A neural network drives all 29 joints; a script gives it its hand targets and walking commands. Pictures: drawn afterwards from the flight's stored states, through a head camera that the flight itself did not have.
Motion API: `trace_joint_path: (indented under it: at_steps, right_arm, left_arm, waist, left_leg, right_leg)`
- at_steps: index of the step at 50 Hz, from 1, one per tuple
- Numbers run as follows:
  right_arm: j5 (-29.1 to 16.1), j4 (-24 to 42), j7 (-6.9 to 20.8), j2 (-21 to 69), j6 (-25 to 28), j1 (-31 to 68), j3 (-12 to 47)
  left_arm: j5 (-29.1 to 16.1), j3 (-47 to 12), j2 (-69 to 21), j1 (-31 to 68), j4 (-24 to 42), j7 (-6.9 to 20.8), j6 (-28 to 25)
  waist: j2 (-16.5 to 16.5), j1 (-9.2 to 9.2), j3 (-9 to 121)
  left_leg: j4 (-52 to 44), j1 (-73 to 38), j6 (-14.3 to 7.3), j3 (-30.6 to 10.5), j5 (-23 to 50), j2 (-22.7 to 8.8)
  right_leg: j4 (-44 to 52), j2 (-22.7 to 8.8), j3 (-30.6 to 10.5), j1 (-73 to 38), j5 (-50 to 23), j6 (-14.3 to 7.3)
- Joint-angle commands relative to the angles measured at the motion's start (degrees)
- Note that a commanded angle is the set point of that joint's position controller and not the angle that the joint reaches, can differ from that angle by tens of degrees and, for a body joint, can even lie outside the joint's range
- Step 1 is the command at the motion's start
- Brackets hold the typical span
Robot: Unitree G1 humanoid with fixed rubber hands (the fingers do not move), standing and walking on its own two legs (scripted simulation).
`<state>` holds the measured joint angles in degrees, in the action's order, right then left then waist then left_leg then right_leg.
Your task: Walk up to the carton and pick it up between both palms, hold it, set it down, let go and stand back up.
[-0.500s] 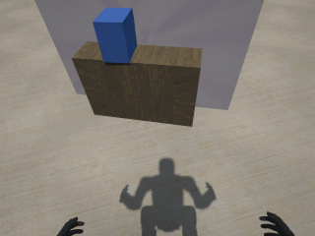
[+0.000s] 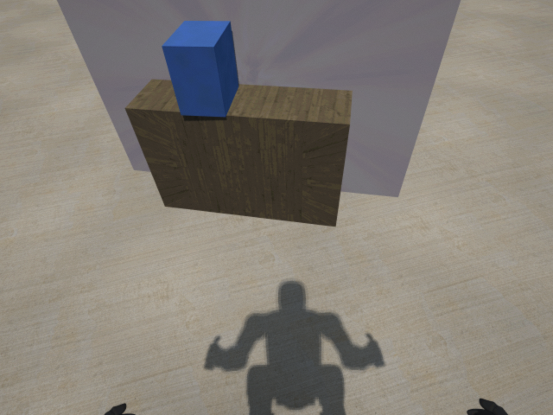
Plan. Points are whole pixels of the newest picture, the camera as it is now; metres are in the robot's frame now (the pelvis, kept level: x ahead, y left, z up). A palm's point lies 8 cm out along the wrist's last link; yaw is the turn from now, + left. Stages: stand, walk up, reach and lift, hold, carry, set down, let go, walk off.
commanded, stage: stand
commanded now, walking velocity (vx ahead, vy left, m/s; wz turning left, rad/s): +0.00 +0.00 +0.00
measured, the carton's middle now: (205, 69) +1.28 +0.32 -0.08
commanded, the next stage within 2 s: walk up in 0.84 s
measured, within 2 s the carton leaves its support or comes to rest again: neither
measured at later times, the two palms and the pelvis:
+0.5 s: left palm out of the picture +0.08 +0.30 -0.11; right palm out of the picture +0.09 -0.29 -0.10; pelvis +0.00 +0.01 +0.01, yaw +0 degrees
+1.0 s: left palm out of the picture +0.08 +0.31 -0.11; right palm out of the picture +0.08 -0.29 -0.11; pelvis +0.00 +0.01 +0.01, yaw +0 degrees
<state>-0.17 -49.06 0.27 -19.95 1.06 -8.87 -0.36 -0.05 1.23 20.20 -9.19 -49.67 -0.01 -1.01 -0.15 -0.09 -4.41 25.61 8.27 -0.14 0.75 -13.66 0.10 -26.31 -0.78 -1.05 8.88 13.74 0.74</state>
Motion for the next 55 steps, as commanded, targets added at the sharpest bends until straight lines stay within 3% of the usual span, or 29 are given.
trace_joint_path:
  at_steps: [1, 23, 47, 51, 52, 53, 55]
  right_arm:
    - [-0.1, 2.31, -0.5, -10.48, 1.15, 2.35, -2.75]
    - [-0.01, -4.28, -0.96, -10.67, 1.2, 2.4, -2.61]
    - [-0.18, -6.67, -1.28, -10.46, 1.17, 1.9, -2.61]
    - [-0.1, -6.8, -1.32, -10.67, 1.25, 2.06, -2.62]
    - [2.8, -2.6, 0.26, -14.17, 1.22, -2.02, -6.97]
    - [3.54, -1.17, 1.06, -13.81, 0.68, -1.23, -6.89]
    - [3.77, 2.47, 2.27, -12.27, 0.41, -1.21, -7.22]
  left_arm:
    - [-0.1, 2.67, 10.8, 2.05, 2.46, -0.66, -1.18]
    - [-0.1, 2.07, 10.54, 1.9, -4.55, -1.12, -1.25]
    - [-0.09, 1.62, 10.36, 1.26, -6.63, -1.5, -1.26]
    - [-0.06, 1.7, 10.37, 1.02, -6.9, -1.5, -1.23]
    - [1.97, 4.88, 13.46, -6.32, -3.38, -1.76, -1.74]
    - [2.32, 5.46, 15.41, -4.81, -2.89, -1.66, -1.62]
    - [2.46, 5.72, 15.15, -5.24, 0.23, -1.86, -1.83]
  waist:
    - [-0.02, 0.09, 3.94]
    - [0.47, 0.1, 3.2]
    - [-0.7, -0.08, 3.31]
    - [0.36, -0.31, 4.13]
    - [3.83, 0.15, 7.63]
    - [1.99, 0.27, 1.65]
    - [0.44, -0.06, -2.43]
  left_leg:
    - [-5.81, -0.45, -1.54, -5.56, 6.61, -6.91]
    - [-9.8, -1.38, -1.27, -5.98, 5.85, -7.62]
    - [-10.18, -2.15, -1.21, -5.79, 8.51, -7.79]
    - [-10.09, -2.07, -1.19, -5.4, 9.66, -7.63]
    - [-4.52, -1.59, -3.46, -1.68, -18.71, -4.64]
    - [-3.9, 3.26, -4.31, -4.95, -25.84, -4.66]
    - [-2.86, 8.84, -5.4, -8.51, -27.2, -5.55]
  right_leg:
    - [5.62, -5.9, -5.47, -0.52, -8.34, -2.52]
    - [8.67, -6.13, -5.29, -1.73, -7.49, -2.07]
    - [9.34, -6.5, -5.01, -2.32, -9.71, -1.91]
    - [9.29, -6.55, -4.83, -3.57, -10.9, -1.79]
    - [5.47, -5.59, -6.8, -0.83, 13.97, -6.95]
    - [5.05, -7.24, -10.6, 4.99, 23.71, -8.79]
    - [4.98, -8.13, -15.41, 8.71, 27.66, -11.03]
